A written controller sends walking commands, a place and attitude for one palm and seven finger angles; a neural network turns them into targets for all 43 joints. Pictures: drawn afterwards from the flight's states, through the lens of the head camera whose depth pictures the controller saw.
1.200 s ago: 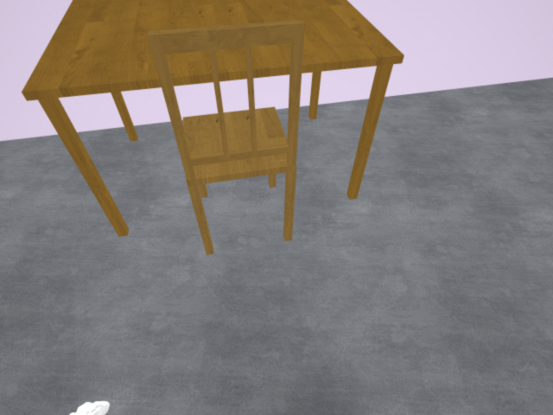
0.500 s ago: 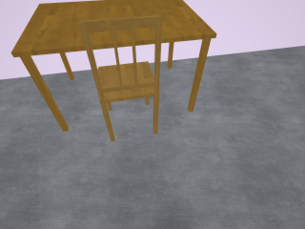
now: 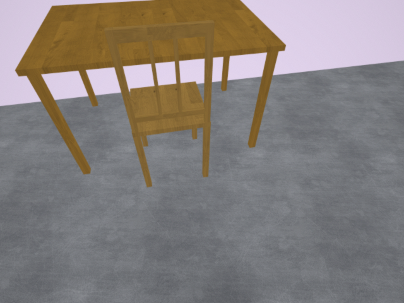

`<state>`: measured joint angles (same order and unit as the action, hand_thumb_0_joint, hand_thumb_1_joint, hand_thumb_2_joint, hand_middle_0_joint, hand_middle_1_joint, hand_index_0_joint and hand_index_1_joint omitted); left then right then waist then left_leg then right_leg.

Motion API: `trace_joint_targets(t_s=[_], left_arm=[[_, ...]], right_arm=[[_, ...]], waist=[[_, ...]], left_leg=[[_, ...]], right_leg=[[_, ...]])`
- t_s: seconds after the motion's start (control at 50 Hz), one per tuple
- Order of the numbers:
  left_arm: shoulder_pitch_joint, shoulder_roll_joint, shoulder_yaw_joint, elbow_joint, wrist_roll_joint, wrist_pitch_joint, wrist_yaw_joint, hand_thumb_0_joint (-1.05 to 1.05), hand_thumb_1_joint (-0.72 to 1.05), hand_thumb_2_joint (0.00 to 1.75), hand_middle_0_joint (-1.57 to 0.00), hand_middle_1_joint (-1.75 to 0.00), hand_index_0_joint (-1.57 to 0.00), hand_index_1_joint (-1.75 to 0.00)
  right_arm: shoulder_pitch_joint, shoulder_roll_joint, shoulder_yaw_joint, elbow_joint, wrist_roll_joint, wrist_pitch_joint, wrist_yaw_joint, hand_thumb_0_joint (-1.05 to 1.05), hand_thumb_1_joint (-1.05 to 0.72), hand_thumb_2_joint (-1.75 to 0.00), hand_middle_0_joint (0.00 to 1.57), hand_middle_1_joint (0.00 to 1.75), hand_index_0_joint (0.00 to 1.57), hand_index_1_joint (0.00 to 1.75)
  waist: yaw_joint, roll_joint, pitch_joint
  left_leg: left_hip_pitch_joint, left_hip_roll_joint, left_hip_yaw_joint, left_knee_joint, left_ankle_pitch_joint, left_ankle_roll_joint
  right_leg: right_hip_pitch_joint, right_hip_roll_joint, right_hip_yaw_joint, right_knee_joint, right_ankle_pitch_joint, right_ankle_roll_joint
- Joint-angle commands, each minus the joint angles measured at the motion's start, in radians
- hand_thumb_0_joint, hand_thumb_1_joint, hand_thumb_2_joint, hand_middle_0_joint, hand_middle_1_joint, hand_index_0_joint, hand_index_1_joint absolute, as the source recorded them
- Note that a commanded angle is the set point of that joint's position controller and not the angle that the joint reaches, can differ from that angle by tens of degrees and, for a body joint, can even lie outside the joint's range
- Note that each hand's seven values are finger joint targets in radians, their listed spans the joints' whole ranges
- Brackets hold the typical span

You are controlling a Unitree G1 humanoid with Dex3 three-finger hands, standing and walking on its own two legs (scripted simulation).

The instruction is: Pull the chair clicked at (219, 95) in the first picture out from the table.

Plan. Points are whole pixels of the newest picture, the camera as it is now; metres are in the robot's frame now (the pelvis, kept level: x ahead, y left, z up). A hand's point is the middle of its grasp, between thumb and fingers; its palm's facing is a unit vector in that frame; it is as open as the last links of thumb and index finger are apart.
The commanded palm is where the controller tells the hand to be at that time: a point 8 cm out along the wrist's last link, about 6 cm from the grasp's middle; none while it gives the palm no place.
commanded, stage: look at it before walking up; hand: left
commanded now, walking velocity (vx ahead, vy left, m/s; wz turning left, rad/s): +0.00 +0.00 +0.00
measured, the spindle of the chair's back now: (155, 81) +0.92 +0.25 -0.07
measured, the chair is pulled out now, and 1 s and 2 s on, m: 0.00 0.00 0.00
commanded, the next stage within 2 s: walk to a spot facing it in 0.24 s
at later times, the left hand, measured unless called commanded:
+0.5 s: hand out of the picture +0.07 +0.23 -0.17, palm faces -0.02 -0.95 -0.30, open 7.4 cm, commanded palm none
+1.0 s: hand out of the picture +0.09 +0.13 -0.17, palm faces -0.04 -0.99 -0.16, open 7.4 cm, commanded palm none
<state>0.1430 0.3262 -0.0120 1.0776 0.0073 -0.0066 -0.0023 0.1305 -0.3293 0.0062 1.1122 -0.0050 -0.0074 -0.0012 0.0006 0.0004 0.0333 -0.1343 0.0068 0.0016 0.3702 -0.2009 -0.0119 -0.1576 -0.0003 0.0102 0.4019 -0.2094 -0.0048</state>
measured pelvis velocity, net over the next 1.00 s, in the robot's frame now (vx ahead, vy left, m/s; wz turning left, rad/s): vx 0.15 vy -0.03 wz -0.10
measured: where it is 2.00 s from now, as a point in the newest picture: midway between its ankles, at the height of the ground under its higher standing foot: outside the picture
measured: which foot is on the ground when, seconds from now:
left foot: down 0.00-0.74, up 0.76-1.00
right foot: down 0.00-1.00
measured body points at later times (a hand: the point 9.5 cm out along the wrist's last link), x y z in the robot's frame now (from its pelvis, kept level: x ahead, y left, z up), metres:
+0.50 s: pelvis +0.02 +0.00 +0.00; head +0.01 +0.00 +0.45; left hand +0.07 +0.28 -0.14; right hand +0.07 -0.28 -0.15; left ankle +0.00 +0.13 -0.74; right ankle +0.01 -0.12 -0.74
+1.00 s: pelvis +0.15 -0.03 -0.01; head +0.16 -0.04 +0.44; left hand +0.09 +0.18 -0.16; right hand +0.17 -0.26 -0.17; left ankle +0.25 +0.09 -0.69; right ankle +0.05 -0.10 -0.74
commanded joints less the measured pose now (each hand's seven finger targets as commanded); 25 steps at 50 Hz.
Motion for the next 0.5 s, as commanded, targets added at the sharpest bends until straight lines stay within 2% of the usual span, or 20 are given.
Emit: trace_joint_targets(t_s=[0.0,0.22,0.32,0.34,0.36,0.38,0.42,0.44,0.48], left_arm=[[-0.042,0.209,0.046,-0.060,0.004,-0.020,0.015,0.00,0.90,0.90,-0.20,-0.30,-0.20,-0.30],[-0.039,0.212,0.047,-0.055,0.004,-0.022,0.016,0.00,0.90,0.90,-0.20,-0.30,-0.20,-0.30],[-0.043,0.214,0.046,-0.056,0.004,-0.020,0.016,0.00,0.90,0.90,-0.20,-0.30,-0.20,-0.30],[-0.006,0.143,0.033,-0.038,0.002,-0.013,0.017,0.00,0.90,0.90,-0.20,-0.30,-0.20,-0.30],[0.026,0.098,0.022,-0.024,0.004,-0.002,0.018,0.00,0.90,0.90,-0.20,-0.30,-0.20,-0.30],[0.049,0.092,0.024,-0.019,0.008,0.006,0.016,0.00,0.90,0.90,-0.20,-0.30,-0.20,-0.30],[0.069,0.103,0.033,-0.024,0.013,0.015,0.006,0.00,0.90,0.90,-0.20,-0.30,-0.20,-0.30],[0.079,0.102,0.038,-0.030,0.014,0.016,0.002,0.00,0.90,0.90,-0.20,-0.30,-0.20,-0.30],[0.098,0.091,0.046,-0.043,0.014,0.014,-0.004,0.00,0.90,0.90,-0.20,-0.30,-0.20,-0.30]], right_arm=[[-0.042,-0.200,-0.035,-0.061,-0.003,-0.025,-0.013,0.00,-0.90,-0.90,0.20,0.30,0.20,0.30],[-0.045,-0.200,-0.034,-0.058,-0.002,-0.027,-0.013,0.00,-0.90,-0.90,0.20,0.30,0.20,0.30],[-0.050,-0.201,-0.033,-0.057,-0.002,-0.025,-0.013,0.00,-0.90,-0.90,0.20,0.30,0.20,0.30],[-0.025,-0.132,-0.017,-0.043,-0.006,-0.018,-0.011,0.00,-0.90,-0.90,0.20,0.30,0.20,0.30],[0.012,-0.081,-0.005,-0.029,-0.010,-0.008,-0.008,0.00,-0.90,-0.90,0.20,0.30,0.20,0.30],[0.040,-0.072,-0.007,-0.023,-0.013,-0.001,-0.007,0.00,-0.90,-0.90,0.20,0.30,0.20,0.30],[0.056,-0.076,-0.015,-0.028,-0.019,0.004,-0.003,0.00,-0.90,-0.90,0.20,0.30,0.20,0.30],[0.067,-0.075,-0.018,-0.035,-0.021,0.004,-0.003,0.00,-0.90,-0.90,0.20,0.30,0.20,0.30],[0.100,-0.075,-0.026,-0.039,-0.020,-0.003,-0.004,0.00,-0.90,-0.90,0.20,0.30,0.20,0.30]], waist=[[-0.002,0.000,-0.059],[0.001,0.003,-0.070],[0.000,0.003,-0.050],[0.001,-0.006,-0.070],[0.000,-0.014,-0.054],[0.000,-0.025,-0.042],[0.004,-0.042,0.060],[0.004,-0.041,0.087],[-0.003,-0.019,0.101]], left_leg=[[0.012,0.110,-0.094,-0.059,0.108,0.038],[0.024,0.112,-0.091,-0.063,0.139,0.037],[0.019,0.111,-0.090,-0.072,0.127,0.035],[0.031,0.110,-0.072,-0.060,0.087,0.026],[0.020,0.100,-0.057,-0.046,0.000,0.017],[0.003,0.092,-0.047,-0.032,-0.117,0.019],[-0.081,0.076,-0.038,-0.018,-0.299,0.025],[-0.106,0.072,-0.037,-0.005,-0.330,0.028],[-0.098,0.090,-0.046,0.001,-0.355,0.043]], right_leg=[[-0.007,-0.108,0.108,-0.079,0.102,-0.023],[0.015,-0.112,0.106,-0.081,0.144,-0.022],[0.008,-0.110,0.106,-0.088,0.134,-0.021],[0.010,-0.109,0.106,-0.092,0.085,-0.013],[-0.004,-0.103,0.110,-0.089,-0.024,-0.010],[-0.024,-0.094,0.123,-0.091,-0.154,-0.016],[-0.097,-0.088,0.161,-0.110,-0.342,-0.034],[-0.120,-0.083,0.178,-0.107,-0.381,-0.045],[-0.156,-0.063,0.171,-0.059,-0.382,-0.061]])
